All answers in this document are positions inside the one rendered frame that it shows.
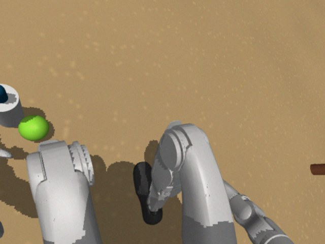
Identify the right robot hand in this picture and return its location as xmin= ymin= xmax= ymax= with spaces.
xmin=223 ymin=179 xmax=240 ymax=202

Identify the right robot foot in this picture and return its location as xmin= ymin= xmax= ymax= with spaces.
xmin=133 ymin=162 xmax=163 ymax=225

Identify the right robot arm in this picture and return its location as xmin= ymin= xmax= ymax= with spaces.
xmin=230 ymin=194 xmax=294 ymax=244

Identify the left robot hand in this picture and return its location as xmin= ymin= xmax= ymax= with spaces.
xmin=0 ymin=148 xmax=13 ymax=159

